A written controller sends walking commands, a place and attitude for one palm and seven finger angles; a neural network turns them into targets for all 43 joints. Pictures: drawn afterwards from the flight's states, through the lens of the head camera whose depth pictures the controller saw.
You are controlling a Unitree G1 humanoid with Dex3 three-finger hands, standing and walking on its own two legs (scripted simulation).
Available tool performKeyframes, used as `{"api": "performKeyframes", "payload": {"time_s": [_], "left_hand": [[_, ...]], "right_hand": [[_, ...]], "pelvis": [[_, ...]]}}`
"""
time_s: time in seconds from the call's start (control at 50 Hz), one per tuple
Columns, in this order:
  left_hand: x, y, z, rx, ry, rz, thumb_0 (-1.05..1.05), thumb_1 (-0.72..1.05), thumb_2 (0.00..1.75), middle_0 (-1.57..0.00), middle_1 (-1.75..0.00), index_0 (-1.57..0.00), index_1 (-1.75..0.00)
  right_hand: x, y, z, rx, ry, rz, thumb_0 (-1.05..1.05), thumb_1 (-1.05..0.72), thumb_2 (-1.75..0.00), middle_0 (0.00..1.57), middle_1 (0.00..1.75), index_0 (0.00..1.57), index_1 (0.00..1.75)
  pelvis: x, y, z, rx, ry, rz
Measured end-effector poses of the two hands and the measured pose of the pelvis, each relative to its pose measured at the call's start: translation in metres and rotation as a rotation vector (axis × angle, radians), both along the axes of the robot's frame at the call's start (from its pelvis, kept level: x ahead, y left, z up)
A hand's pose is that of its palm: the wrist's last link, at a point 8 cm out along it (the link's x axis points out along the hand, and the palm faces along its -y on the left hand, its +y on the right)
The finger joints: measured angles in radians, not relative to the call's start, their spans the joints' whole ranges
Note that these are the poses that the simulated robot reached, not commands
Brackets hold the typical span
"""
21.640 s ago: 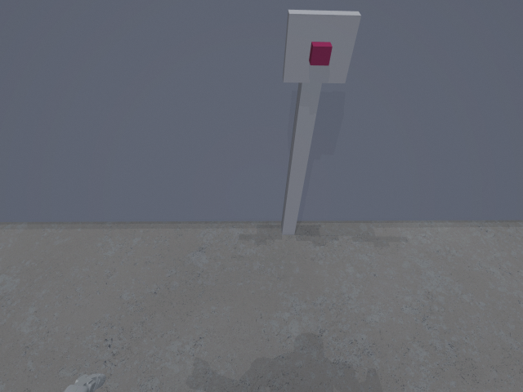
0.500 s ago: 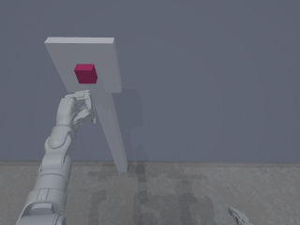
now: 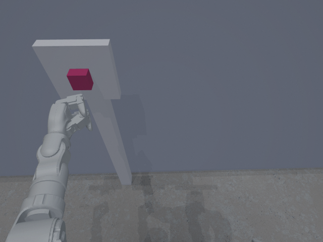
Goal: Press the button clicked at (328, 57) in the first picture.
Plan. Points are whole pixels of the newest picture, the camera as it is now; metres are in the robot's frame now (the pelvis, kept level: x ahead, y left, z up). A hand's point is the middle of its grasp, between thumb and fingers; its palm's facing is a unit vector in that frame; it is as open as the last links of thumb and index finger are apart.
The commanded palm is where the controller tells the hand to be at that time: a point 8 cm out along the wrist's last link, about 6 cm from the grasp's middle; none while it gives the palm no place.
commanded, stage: aim a knuckle at the button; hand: left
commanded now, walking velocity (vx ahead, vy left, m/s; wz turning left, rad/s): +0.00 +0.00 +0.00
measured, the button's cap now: (81, 78) +0.50 +0.22 +0.13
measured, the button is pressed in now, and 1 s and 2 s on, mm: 0 0 7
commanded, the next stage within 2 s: press the button with the knuckle in 0.78 s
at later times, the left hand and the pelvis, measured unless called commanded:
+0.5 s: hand (81, 112) +0.41 +0.21 +0.10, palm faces +0.06 -1.00 +0.00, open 3.1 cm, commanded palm +0.38 +0.25 +0.10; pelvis +0.01 +0.00 +0.00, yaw +0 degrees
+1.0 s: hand (84, 114) +0.41 +0.20 +0.09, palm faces +0.06 -1.00 +0.00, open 3.1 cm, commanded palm +0.38 +0.25 +0.10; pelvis +0.00 +0.02 +0.00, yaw +1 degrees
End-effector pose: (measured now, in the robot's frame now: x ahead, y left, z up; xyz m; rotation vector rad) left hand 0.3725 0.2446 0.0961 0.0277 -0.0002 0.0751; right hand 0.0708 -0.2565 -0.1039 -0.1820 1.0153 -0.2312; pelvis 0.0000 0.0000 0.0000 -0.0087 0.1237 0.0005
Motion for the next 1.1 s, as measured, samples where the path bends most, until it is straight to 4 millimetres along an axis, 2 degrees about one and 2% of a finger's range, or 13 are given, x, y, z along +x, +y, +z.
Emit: {"api": "performKeyframes", "payload": {"time_s": [0.1,0.24,0.38,0.54,0.62,0.72,0.88,1.0,1.1], "left_hand": [[-0.001,-0.001,0.004,-0.007,-0.018,-0.013,0.02,0.90,0.90,-1.30,-1.50,-1.30,-1.50],[0.012,-0.004,0.003,-0.028,0.012,-0.026,0.02,0.90,0.90,-1.31,-1.50,-1.30,-1.50],[0.019,0.007,0.001,-0.026,0.010,-0.004,0.02,0.90,0.90,-1.30,-1.50,-1.30,-1.50],[0.013,0.017,-0.002,-0.029,0.007,-0.026,0.02,0.90,0.90,-1.30,-1.50,-1.30,-1.50],[0.010,0.016,-0.008,-0.036,0.022,-0.037,0.02,0.90,0.90,-1.30,-1.50,-1.30,-1.50],[0.007,0.007,-0.003,-0.033,-0.014,-0.050,0.02,0.90,0.90,-1.30,-1.50,-1.30,-1.50],[0.014,0.005,-0.002,-0.033,0.014,-0.034,0.02,0.90,0.90,-1.30,-1.50,-1.30,-1.50],[0.012,0.011,-0.001,-0.025,0.008,-0.016,0.02,0.90,0.90,-1.30,-1.50,-1.30,-1.50],[0.020,0.004,0.004,-0.021,-0.011,-0.034,0.02,0.90,0.90,-1.30,-1.50,-1.30,-1.50]], "right_hand": [[0.014,-0.002,0.002,-0.014,-0.028,0.025,0.01,-0.90,-0.90,0.20,0.30,0.20,0.30],[0.028,-0.001,0.005,-0.017,-0.064,0.041,0.01,-0.90,-0.90,0.20,0.30,0.20,0.30],[0.022,0.000,0.005,-0.015,-0.046,0.024,0.01,-0.90,-0.90,0.20,0.30,0.20,0.30],[0.013,0.004,0.001,-0.010,0.003,0.006,0.01,-0.90,-0.90,0.20,0.30,0.20,0.30],[0.016,0.008,0.001,-0.013,0.004,0.009,0.01,-0.90,-0.90,0.20,0.30,0.20,0.30],[0.025,0.015,0.003,-0.011,-0.023,0.024,0.01,-0.90,-0.90,0.20,0.30,0.20,0.30],[0.036,0.025,0.006,0.003,-0.067,0.044,0.01,-0.90,-0.90,0.20,0.30,0.20,0.30],[0.032,0.026,0.005,0.002,-0.061,0.048,0.01,-0.90,-0.90,0.20,0.30,0.20,0.30],[0.023,0.022,0.000,-0.006,-0.023,0.050,0.01,-0.90,-0.90,0.20,0.30,0.20,0.30]], "pelvis": [[-0.004,-0.002,-0.001,-0.002,-0.001,0.013],[-0.005,-0.003,-0.002,-0.001,0.009,0.016],[0.000,-0.002,-0.002,-0.001,0.023,0.004],[0.009,0.004,-0.002,-0.007,0.026,0.004],[0.010,0.008,-0.002,-0.010,0.025,0.007],[0.010,0.013,-0.002,-0.011,0.020,0.008],[0.005,0.015,-0.002,-0.010,0.016,0.010],[0.003,0.016,-0.003,-0.012,0.017,0.011],[0.000,0.015,-0.004,-0.014,0.019,0.021]]}}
